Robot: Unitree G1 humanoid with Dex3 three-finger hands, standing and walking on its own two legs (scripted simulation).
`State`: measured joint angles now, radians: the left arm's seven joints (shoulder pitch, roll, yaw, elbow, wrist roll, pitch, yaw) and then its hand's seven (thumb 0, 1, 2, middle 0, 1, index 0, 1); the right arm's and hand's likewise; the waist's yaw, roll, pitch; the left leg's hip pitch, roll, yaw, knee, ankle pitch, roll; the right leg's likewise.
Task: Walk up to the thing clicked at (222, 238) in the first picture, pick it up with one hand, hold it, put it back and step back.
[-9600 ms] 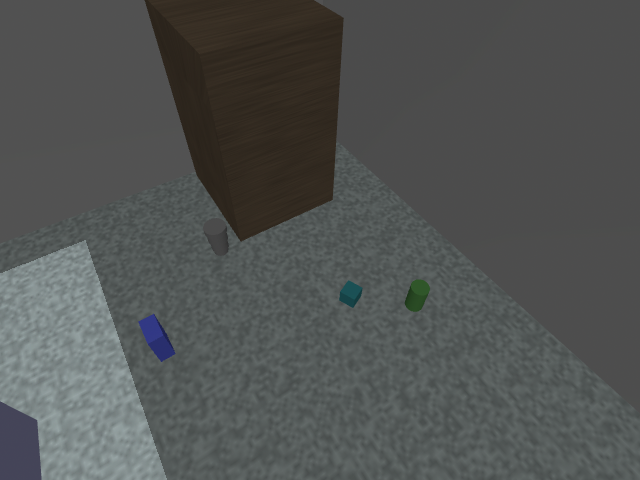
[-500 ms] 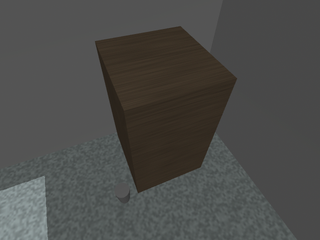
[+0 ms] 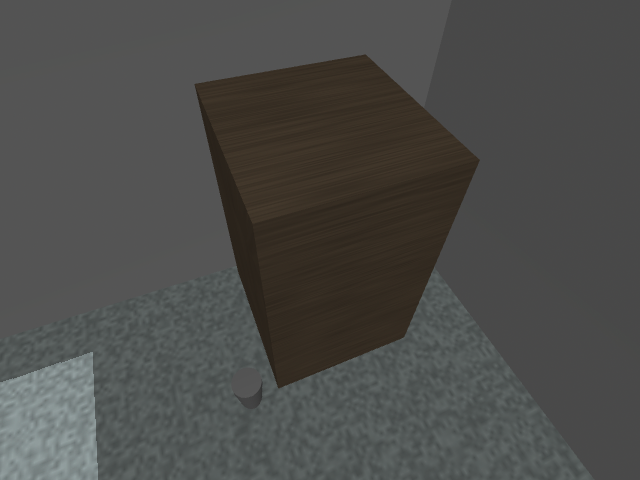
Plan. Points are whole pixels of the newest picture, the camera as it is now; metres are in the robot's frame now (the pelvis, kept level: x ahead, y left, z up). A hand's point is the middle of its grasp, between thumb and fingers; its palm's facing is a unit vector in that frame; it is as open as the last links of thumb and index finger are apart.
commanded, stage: stand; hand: left
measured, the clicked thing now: (249, 391) +0.46 +0.19 -0.71
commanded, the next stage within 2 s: go down in 0.32 s
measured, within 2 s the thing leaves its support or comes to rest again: neither
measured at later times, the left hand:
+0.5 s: hand out of the picture +0.08 +0.25 -0.16, palm faces +0.04 -0.94 -0.34, open 7.8 cm
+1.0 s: hand out of the picture +0.14 +0.27 -0.19, palm faces +0.06 -0.94 -0.33, open 16.1 cm
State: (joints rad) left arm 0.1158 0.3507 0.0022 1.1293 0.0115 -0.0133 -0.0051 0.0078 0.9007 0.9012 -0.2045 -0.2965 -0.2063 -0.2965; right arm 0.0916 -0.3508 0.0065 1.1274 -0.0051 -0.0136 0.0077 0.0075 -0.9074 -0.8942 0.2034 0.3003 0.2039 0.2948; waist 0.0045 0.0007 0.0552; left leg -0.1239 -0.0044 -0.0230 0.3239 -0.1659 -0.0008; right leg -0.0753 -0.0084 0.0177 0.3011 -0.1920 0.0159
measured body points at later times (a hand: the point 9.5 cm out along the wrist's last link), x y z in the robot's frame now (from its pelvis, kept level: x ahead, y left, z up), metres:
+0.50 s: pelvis -0.01 +0.00 +0.00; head +0.02 +0.00 +0.44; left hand +0.08 +0.30 -0.13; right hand +0.08 -0.29 -0.13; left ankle +0.01 +0.12 -0.75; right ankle -0.02 -0.13 -0.75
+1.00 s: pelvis -0.01 +0.00 -0.06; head +0.06 +0.01 +0.38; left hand +0.13 +0.32 -0.16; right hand +0.13 -0.26 -0.15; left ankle +0.01 +0.12 -0.75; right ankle -0.02 -0.13 -0.75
